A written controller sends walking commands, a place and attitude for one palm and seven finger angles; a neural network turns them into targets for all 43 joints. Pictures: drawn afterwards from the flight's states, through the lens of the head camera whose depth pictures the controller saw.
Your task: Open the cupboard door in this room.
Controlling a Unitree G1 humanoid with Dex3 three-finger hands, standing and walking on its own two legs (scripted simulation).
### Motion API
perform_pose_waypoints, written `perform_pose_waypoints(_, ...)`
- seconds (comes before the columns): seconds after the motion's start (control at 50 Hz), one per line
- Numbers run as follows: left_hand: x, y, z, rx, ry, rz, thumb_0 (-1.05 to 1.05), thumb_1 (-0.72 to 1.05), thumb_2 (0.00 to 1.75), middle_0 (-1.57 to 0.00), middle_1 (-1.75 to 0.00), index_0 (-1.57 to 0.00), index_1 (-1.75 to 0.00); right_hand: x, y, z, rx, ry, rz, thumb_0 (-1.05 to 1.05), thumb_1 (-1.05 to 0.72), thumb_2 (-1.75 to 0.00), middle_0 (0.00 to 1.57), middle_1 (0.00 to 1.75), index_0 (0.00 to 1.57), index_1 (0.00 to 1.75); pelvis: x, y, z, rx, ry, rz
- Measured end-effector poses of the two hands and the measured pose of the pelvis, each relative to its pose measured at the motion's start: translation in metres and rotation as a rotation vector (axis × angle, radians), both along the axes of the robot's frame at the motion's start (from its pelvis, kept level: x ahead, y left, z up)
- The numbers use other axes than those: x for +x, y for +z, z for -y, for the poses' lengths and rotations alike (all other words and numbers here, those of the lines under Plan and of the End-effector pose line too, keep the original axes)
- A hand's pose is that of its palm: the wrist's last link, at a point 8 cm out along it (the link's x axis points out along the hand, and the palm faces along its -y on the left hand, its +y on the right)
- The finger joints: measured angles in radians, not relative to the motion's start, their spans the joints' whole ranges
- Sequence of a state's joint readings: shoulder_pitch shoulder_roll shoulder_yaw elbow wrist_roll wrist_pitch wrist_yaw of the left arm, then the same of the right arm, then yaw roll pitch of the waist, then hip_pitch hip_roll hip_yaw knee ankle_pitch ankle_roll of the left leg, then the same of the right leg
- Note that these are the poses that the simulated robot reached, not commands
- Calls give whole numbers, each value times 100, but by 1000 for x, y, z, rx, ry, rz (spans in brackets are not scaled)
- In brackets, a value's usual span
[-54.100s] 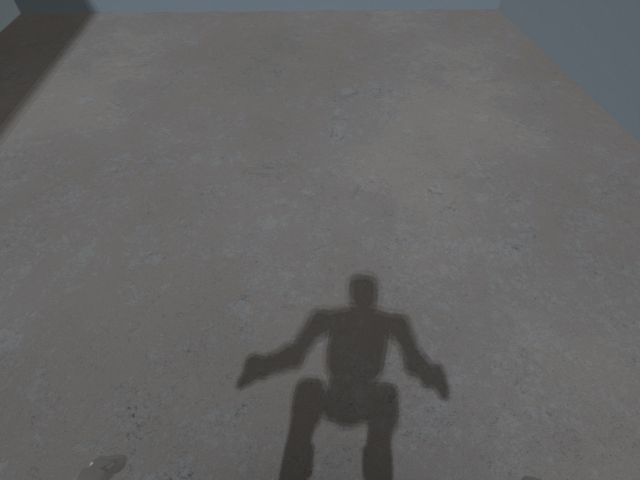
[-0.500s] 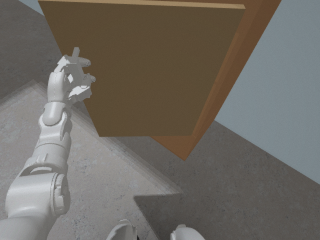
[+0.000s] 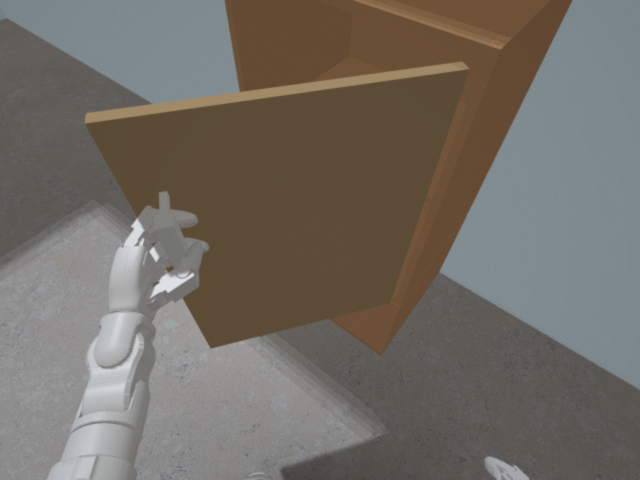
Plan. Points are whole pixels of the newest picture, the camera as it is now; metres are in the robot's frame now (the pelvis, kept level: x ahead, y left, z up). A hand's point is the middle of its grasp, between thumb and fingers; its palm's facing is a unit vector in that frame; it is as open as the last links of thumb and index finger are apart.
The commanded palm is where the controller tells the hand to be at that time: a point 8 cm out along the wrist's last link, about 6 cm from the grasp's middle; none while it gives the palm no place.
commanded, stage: pull the door open along its arc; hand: left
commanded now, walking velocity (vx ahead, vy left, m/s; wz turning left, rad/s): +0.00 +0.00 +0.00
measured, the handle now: (177, 239) +0.41 +0.19 +0.06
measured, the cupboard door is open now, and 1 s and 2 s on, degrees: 53 77 76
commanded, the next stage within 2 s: open thumb and fingers to let go in 0.82 s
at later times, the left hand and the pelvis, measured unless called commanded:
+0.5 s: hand (225, 315) +0.30 +0.11 +0.07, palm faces +0.46 -0.89 +0.00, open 5.9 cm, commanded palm +0.24 +0.14 +0.06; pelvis -0.02 -0.03 +0.00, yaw +5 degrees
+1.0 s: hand (262, 369) +0.24 +0.07 +0.07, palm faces +0.37 -0.93 +0.01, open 6.0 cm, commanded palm +0.19 +0.10 +0.06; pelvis +0.00 -0.03 -0.01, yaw +5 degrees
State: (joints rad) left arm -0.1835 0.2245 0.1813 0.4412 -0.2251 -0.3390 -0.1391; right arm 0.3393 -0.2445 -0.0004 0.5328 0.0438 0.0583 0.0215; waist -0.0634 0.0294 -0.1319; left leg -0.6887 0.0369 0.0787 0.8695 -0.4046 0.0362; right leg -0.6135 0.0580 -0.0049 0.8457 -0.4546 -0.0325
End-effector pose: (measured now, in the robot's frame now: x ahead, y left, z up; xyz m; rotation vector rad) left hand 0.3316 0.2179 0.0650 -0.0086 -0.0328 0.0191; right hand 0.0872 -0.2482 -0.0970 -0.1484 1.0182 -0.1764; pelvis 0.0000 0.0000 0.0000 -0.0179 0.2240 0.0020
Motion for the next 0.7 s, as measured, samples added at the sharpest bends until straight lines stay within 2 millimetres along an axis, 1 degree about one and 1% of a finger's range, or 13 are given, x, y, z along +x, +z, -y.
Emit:
perform_pose_waypoints(0.08, -35, -1, 20, -53, 135, 5, 2, 68, 74, -36, -133, -34, -130, 37, 7, -8, 11, 77, 102, 1, -90, -90, 20, 30, 20, 30, 0, 0, 2, 6, 12, 20)
perform_pose_waypoints(0.14, -53, -1, 35, -63, 246, 12, 2, 68, 76, -36, -133, -35, -129, 63, 10, -16, 15, 154, 160, 1, -90, -90, 20, 30, 20, 30, -4, -2, 5, 9, 32, 31)
perform_pose_waypoints(0.22, -65, 0, 52, -52, 394, 15, 2, 68, 80, -36, -133, -35, -129, 89, 10, -27, 24, 240, 210, 1, -90, -90, 20, 30, 20, 30, -10, -7, 11, 10, 62, 41)
perform_pose_waypoints(0.28, -69, 1, 60, -31, 466, 3, 1, 70, 82, -35, -134, -35, -130, 98, 10, -33, 38, 270, 226, 1, -90, -90, 20, 30, 20, 30, -14, -9, 17, 11, 77, 50)
perform_pose_waypoints(0.34, -72, 2, 65, 1, 485, -13, 1, 72, 83, -34, -134, -33, -131, 98, 10, -36, 53, 274, 226, 1, -90, -90, 20, 30, 20, 30, -15, -7, 22, 13, 83, 61)
perform_pose_waypoints(0.42, -77, 3, 67, 5, 479, -27, 1, 72, 82, -33, -134, -33, -133, 87, 8, -32, 59, 261, 202, 1, -90, -90, 20, 30, 20, 30, -16, -4, 27, 17, 86, 76)
perform_pose_waypoints(0.52, -81, 4, 69, 1, 460, -30, 1, 73, 80, -33, -133, -32, -133, 67, 3, -17, 47, 231, 150, 1, -90, -90, 21, 30, 20, 30, -16, -1, 32, 22, 83, 84)
perform_pose_waypoints(0.6, -89, 4, 74, -5, 443, -36, 1, 73, 78, -32, -133, -32, -133, 53, 1, -3, 35, 201, 117, 1, -90, -90, 20, 30, 20, 30, -13, 2, 32, 27, 75, 87)
perform_pose_waypoints(0.66, -100, 4, 80, -18, 431, -44, 1, 72, 77, -31, -132, -33, -132, 49, 2, 4, 28, 180, 111, 1, -90, -90, 20, 30, 20, 30, -10, 3, 32, 30, 68, 90)
perform_pose_waypoints(0.7, -109, 5, 87, -31, 424, -52, 1, 72, 76, -30, -132, -33, -132, 49, 4, 7, 24, 171, 118, 1, -90, -90, 20, 30, 20, 30, -8, 4, 32, 32, 65, 93)
